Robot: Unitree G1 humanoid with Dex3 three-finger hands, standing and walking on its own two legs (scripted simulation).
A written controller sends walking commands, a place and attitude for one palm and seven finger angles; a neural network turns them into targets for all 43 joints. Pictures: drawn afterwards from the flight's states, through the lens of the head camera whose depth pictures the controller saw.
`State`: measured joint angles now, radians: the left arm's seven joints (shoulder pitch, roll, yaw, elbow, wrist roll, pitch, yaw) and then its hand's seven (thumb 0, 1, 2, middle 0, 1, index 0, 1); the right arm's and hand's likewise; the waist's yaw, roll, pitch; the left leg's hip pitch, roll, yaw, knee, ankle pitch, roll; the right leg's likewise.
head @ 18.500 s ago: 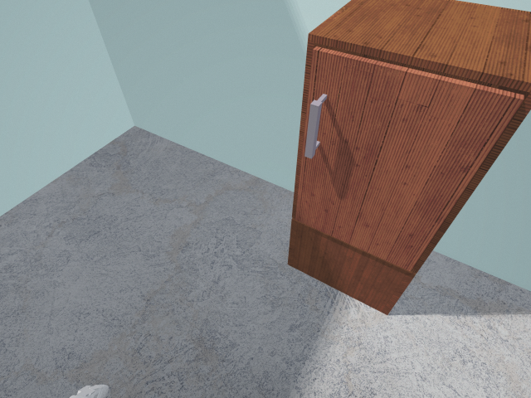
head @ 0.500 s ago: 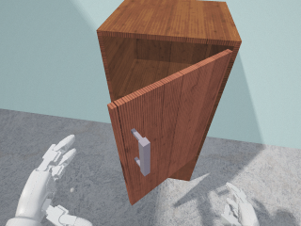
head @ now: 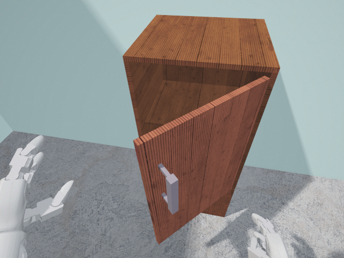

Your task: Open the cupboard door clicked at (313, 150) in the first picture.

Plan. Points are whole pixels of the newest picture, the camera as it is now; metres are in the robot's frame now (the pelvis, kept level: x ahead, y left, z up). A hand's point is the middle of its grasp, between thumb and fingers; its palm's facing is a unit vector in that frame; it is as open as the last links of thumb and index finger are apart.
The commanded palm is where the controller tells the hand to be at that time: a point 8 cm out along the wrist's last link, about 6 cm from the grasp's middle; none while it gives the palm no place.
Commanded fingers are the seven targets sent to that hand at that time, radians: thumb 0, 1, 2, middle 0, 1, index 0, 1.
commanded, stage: draw the hand back to the body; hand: left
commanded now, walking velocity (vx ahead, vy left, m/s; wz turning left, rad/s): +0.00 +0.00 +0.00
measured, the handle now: (168, 189) +0.28 +0.05 +0.01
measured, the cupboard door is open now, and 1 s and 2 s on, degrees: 47 47 47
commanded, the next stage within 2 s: step back with the hand held close in 0.50 s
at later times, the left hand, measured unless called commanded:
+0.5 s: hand (53, 190) +0.18 +0.24 +0.15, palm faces +0.43 -0.81 -0.40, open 7.4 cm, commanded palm +0.13 +0.27 +0.17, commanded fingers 0.00 0.90 0.90 -0.20 -0.30 -0.20 -0.30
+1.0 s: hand (44, 198) +0.17 +0.24 +0.15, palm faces +0.35 -0.79 -0.51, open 7.4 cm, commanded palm +0.11 +0.29 +0.18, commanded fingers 0.00 0.90 0.90 -0.20 -0.30 -0.20 -0.30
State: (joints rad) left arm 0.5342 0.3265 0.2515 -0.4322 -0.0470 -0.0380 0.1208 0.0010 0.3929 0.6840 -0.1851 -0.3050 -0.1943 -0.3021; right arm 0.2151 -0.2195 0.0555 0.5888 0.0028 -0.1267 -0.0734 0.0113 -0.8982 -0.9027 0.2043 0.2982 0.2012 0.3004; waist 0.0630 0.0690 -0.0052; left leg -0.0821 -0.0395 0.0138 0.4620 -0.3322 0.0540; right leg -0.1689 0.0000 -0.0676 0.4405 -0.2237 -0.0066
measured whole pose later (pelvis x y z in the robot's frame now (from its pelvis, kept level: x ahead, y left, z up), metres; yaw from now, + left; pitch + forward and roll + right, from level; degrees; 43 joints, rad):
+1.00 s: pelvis -0.04 -0.01 +0.00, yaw -2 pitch +0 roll +0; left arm 0.56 0.41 0.39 -0.46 -0.04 -0.15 0.13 0.01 0.89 0.90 -0.21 -0.31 -0.22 -0.30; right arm 0.18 -0.25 -0.02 0.57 0.02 -0.01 -0.08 0.01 -0.90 -0.90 0.20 0.30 0.20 0.30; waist -0.01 0.02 0.02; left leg -0.21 -0.03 0.05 0.47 -0.27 0.05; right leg -0.30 0.01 -0.04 0.44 -0.14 -0.02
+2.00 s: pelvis -0.13 +0.00 +0.00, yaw -4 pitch +6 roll -3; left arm 0.54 0.39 0.43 -0.57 -0.05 -0.22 0.16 0.01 0.89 0.90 -0.20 -0.31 -0.21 -0.30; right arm 0.15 -0.15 0.01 0.65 -0.03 -0.15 -0.04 0.01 -0.90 -0.90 0.20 0.30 0.20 0.30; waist 0.03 -0.01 0.01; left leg -0.44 0.03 0.06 0.41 -0.08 0.06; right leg -0.22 0.05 0.01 0.70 -0.46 0.03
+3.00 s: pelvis -0.34 -0.01 -0.01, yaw -2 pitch -2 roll +0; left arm 0.51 0.37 0.39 -0.49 -0.01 -0.21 0.17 0.01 0.89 0.90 -0.21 -0.31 -0.21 -0.30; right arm 0.27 -0.20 0.01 0.64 -0.01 -0.11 -0.09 0.01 -0.90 -0.90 0.21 0.30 0.20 0.30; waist -0.01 -0.04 0.00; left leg -0.29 0.04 0.06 0.59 -0.28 0.03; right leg -0.34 0.00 -0.06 0.72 -0.41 -0.02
